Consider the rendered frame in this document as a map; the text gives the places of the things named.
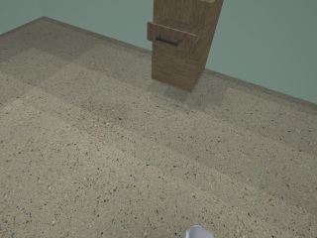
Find robot right thigh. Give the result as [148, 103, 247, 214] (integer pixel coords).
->
[184, 227, 214, 238]

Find drawer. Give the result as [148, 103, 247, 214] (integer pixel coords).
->
[147, 17, 203, 54]

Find handle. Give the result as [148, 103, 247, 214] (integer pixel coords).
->
[156, 35, 180, 46]

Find cabinet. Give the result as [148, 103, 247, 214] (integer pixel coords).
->
[151, 0, 224, 92]

